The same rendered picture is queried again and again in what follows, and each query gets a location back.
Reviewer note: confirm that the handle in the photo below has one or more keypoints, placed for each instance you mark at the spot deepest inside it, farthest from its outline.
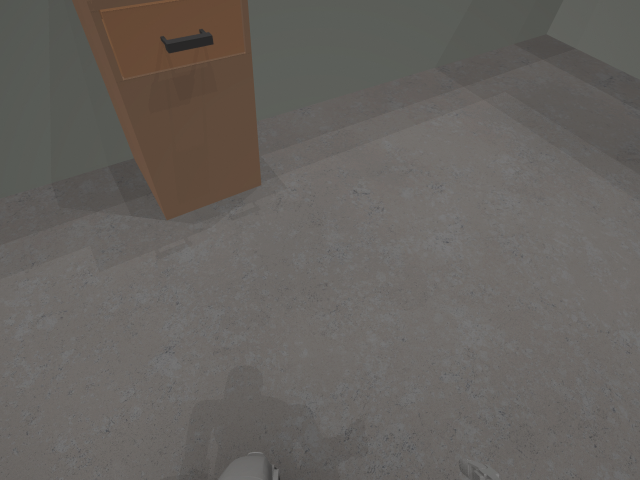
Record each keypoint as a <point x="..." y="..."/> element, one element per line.
<point x="188" y="42"/>

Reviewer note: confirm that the left robot thigh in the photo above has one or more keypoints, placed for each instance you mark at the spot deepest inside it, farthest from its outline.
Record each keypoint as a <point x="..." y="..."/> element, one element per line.
<point x="250" y="468"/>

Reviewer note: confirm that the cabinet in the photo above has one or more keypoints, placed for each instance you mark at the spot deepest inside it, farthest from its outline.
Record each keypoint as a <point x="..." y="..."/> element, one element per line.
<point x="192" y="129"/>

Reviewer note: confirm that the right robot hand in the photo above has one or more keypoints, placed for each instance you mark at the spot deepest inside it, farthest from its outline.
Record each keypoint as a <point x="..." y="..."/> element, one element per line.
<point x="476" y="471"/>

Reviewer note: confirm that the drawer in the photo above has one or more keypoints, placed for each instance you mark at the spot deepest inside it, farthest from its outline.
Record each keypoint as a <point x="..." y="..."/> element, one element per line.
<point x="134" y="32"/>

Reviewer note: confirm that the robot left shin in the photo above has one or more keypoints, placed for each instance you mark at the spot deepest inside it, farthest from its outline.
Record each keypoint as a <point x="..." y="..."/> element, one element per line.
<point x="257" y="454"/>

